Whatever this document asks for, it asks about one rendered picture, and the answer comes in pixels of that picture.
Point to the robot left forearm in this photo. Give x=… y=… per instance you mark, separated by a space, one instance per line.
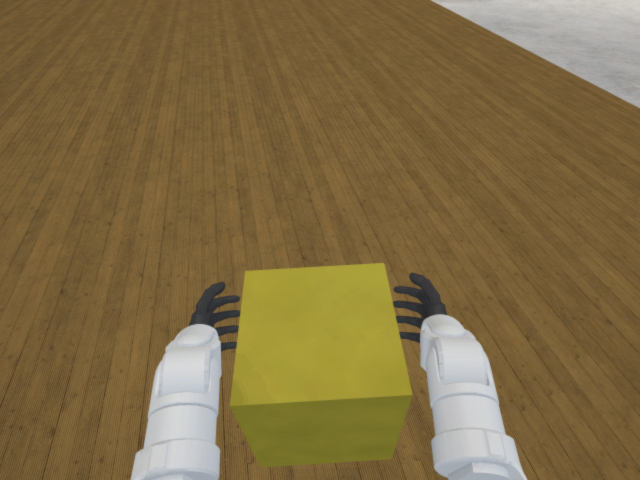
x=181 y=430

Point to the carton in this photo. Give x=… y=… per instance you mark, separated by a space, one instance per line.
x=320 y=374

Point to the robot right forearm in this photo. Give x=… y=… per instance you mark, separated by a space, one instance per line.
x=470 y=442

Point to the right robot hand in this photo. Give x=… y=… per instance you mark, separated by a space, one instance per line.
x=431 y=304

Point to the left robot hand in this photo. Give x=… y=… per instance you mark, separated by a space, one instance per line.
x=207 y=305

